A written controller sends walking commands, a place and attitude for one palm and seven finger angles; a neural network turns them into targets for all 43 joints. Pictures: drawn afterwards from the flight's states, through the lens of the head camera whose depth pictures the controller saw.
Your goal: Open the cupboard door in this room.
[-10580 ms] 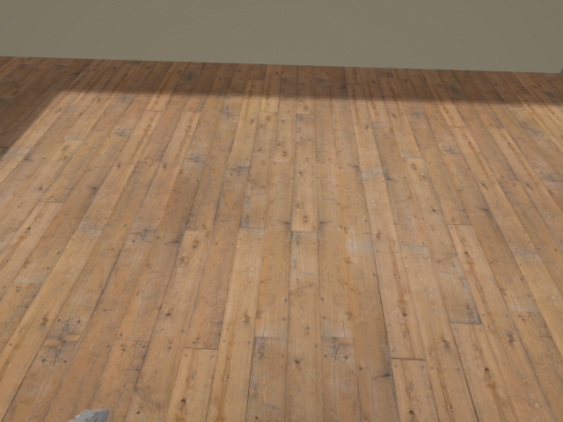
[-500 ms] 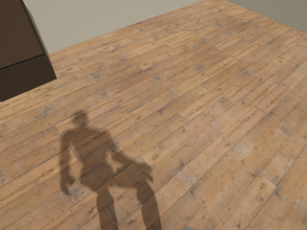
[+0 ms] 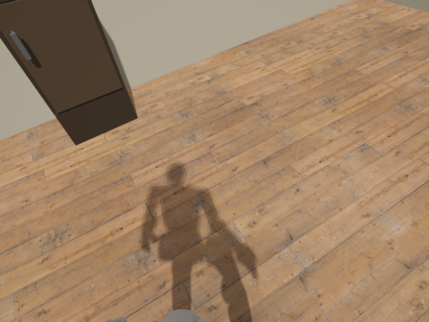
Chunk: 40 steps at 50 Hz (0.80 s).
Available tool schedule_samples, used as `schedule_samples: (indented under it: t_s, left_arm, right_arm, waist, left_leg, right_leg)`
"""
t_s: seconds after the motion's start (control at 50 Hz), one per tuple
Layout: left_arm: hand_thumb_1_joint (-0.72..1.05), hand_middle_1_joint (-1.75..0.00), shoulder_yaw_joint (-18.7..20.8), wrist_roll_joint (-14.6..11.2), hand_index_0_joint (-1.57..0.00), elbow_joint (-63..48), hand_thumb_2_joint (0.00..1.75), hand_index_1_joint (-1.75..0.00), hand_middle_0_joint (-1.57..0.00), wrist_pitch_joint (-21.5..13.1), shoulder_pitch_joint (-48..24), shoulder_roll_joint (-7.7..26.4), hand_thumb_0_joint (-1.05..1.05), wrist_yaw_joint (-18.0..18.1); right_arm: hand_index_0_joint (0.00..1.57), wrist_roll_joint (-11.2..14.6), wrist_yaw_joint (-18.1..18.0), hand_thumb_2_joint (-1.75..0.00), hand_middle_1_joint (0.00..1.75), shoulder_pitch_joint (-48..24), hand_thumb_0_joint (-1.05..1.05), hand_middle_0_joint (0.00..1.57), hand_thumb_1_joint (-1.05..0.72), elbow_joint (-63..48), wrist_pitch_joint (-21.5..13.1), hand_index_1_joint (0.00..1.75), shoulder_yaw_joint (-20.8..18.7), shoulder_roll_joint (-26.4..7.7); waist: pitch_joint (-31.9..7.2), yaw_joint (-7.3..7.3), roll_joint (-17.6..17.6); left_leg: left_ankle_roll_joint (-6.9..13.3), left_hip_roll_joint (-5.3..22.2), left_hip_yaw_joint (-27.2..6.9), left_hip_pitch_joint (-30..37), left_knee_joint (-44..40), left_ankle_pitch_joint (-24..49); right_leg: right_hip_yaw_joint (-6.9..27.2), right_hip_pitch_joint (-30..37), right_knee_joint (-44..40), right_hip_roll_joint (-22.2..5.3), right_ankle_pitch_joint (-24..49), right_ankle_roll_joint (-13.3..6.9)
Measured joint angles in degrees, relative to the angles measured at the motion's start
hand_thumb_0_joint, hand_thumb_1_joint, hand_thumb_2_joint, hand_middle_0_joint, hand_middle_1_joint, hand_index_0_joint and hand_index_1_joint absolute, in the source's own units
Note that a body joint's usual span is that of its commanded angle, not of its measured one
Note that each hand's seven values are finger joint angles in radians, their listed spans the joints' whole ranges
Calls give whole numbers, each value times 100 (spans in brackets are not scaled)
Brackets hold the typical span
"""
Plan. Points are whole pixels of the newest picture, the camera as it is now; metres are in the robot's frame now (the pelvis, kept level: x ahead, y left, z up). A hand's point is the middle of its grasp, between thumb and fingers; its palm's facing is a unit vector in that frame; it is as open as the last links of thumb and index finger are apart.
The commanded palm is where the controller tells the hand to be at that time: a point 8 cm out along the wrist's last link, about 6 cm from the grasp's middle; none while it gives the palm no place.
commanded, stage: stand and wait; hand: left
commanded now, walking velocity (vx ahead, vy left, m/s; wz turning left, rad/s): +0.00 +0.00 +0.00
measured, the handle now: (20, 45) +1.31 +1.02 -0.05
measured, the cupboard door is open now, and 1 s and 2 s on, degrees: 0 0 0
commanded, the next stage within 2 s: turn or walk to find it in 0.24 s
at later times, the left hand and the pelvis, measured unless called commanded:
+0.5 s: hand out of the picture -0.05 +0.22 -0.18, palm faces +0.18 -0.96 -0.22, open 7.4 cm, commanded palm none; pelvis -0.03 +0.03 +0.00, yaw +6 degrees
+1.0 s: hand out of the picture -0.09 +0.19 -0.16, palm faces +0.37 -0.89 -0.26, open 7.4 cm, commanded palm none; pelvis -0.08 -0.01 +0.00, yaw +22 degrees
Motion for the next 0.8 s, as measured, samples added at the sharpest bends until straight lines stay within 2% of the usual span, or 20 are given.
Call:
schedule_samples:
  t_s: [0.04, 0.1, 0.22, 0.26, 0.3, 0.32, 0.36, 0.4, 0.46, 0.52, 0.6, 0.64, 0.66, 0.68, 0.72, 0.74, 0.8]
  left_arm:
    - [91, -30, -5, 8, -21, 83, 90, -30, -20, -12, 79, -19, 1, 8]
    - [91, -30, -15, 27, -21, 210, 90, -30, -20, -43, 200, -29, 1, 10]
    - [91, -30, -8, 63, -21, 532, 90, -30, -20, -75, 433, 57, 1, -4]
    - [91, -30, 0, 55, -21, 679, 90, -30, -20, -61, 504, 100, 1, 4]
    - [91, -30, 13, 12, -21, 815, 90, -30, -20, -16, 589, 132, 1, 18]
    - [91, -30, 26, -12, -21, 881, 90, -30, -20, 25, 602, 172, 1, 19]
    - [91, -30, 54, -32, -20, 986, 90, -30, -20, 134, 607, 279, 1, 22]
    - [91, -30, 67, -36, -20, 1055, 90, -30, -20, 238, 566, 324, 1, 13]
    - [91, -30, 96, -38, -20, 1022, 90, -30, -20, 265, 445, 326, 1, -20]
    - [91, -30, 109, -45, -20, 884, 90, -30, -20, 235, 302, 312, 1, -30]
    - [91, -30, 111, -66, -20, 652, 90, -30, -20, 173, 45, 289, 1, -20]
    - [91, -30, 106, -74, -20, 523, 90, -30, -20, 106, -58, 280, 1, -18]
    - [91, -30, 102, -69, -20, 454, 90, -30, -20, 56, -88, 279, 1, -15]
    - [91, -30, 100, -42, -20, 414, 90, -30, -20, 6, -133, 228, 1, -2]
    - [91, -30, 76, -8, -20, 293, 90, -30, -20, -54, -154, 162, 1, -3]
    - [91, -30, 71, -5, -20, 232, 90, -30, -20, -63, -133, 138, 1, 3]
    - [91, -30, 51, 9, -20, 155, 90, -30, -20, -36, -57, 90, 1, 16]
  right_arm:
    - [19, 1, 1, -90, 30, 33, 1, 20, -91, 39, -10, 30, 3, -14]
    - [19, 11, -19, -90, 30, 38, 1, 20, -91, 133, -12, 30, 35, 1]
    - [19, 65, -86, -90, 29, -173, 1, 20, -91, 292, -77, 30, 171, 117]
    - [19, 83, -111, -90, 29, -277, 1, 20, -91, 308, -146, 30, 229, 179]
    - [19, 97, -119, -90, 29, -339, 1, 20, -91, 293, -258, 30, 286, 223]
    - [19, 90, -127, -90, 29, -379, 1, 20, -91, 310, -309, 30, 298, 282]
    - [19, 65, -136, -90, 29, -435, 1, 20, -91, 321, -342, 30, 356, 451]
    - [19, 52, -183, -90, 30, -439, 1, 20, -91, 306, -372, 30, 388, 559]
    - [20, 47, -224, -90, 30, -458, 0, 20, -93, 293, -369, 30, 372, 540]
    - [20, 32, -192, -90, 30, -462, 0, 21, -93, 259, -343, 30, 344, 477]
    - [20, 10, -156, -90, 30, -415, 0, 21, -92, 163, -295, 30, 275, 374]
    - [20, 17, -137, -90, 30, -364, 0, 21, -91, 116, -261, 30, 232, 313]
    - [20, 31, -126, -90, 30, -326, 0, 21, -91, 93, -245, 30, 208, 279]
    - [20, 50, -114, -90, 30, -306, 0, 21, -91, 82, -222, 30, 173, 210]
    - [20, 46, -100, -90, 30, -250, 1, 21, -91, 71, -131, 30, 101, 120]
    - [20, 38, -85, -90, 30, -229, 1, 20, -91, 71, -76, 30, 71, 86]
    - [20, 12, -18, -90, 30, -206, 1, 20, -91, 61, -3, 30, 6, -8]
  waist:
    - [-2, 7, -39]
    - [-7, 76, -123]
    - [-2, 306, -264]
    - [-13, 363, -302]
    - [-58, 368, -280]
    - [-64, 363, -338]
    - [-44, 404, -558]
    - [-57, 382, -605]
    - [-62, 349, -551]
    - [-63, 304, -474]
    - [-35, 183, -348]
    - [-35, 136, -281]
    - [-47, 125, -255]
    - [-22, 108, -122]
    - [-6, 78, -27]
    - [-12, 89, -36]
    - [5, 70, -46]
  left_leg:
    - [-65, 110, 31, 9, 158, 157]
    - [-133, 250, 70, 250, -201, 110]
    - [-113, 362, 296, 1043, -1845, -262]
    - [-79, 350, 410, 1353, -2538, -81]
    - [-3, 371, 484, 1742, -3435, 487]
    - [62, 352, 490, 1803, -3563, 362]
    - [169, 239, 534, 1812, -3496, 308]
    - [229, 194, 488, 1848, -3589, 416]
    - [263, 148, 360, 1842, -3753, 606]
    - [253, 108, 234, 1762, -3825, 729]
    - [183, 50, 17, 1543, -3739, 822]
    - [114, 10, -99, 1381, -3589, 818]
    - [70, -20, -154, 1272, -3450, 782]
    - [79, 19, -226, 1144, -3225, 729]
    - [79, -43, -205, 748, -2225, -69]
    - [86, -85, -148, 531, -1601, -287]
    - [26, -17, 43, 82, -192, -158]
  right_leg:
    - [-78, 53, -127, -42, 73, -16]
    - [-152, 71, -235, -94, 141, -31]
    - [-235, -26, -259, -116, 225, -1]
    - [-263, -84, -199, -103, 230, 40]
    - [-328, -183, -15, -62, 169, 111]
    - [-342, -248, 130, -99, 108, 152]
    - [-149, -356, 519, -157, -378, 298]
    - [73, -529, 1196, -112, -849, 396]
    - [288, -727, 1929, -66, -982, 495]
    - [403, -748, 2003, -42, -1041, 567]
    - [481, -522, 1330, 36, -983, 583]
    - [464, -279, 665, 88, -594, 575]
    - [437, -119, 241, 95, -280, 537]
    - [339, -94, 169, 153, -128, 387]
    - [163, -102, 256, 110, -129, 134]
    - [111, -86, 243, 56, -136, 71]
    - [-34, 26, 56, -50, -42, 32]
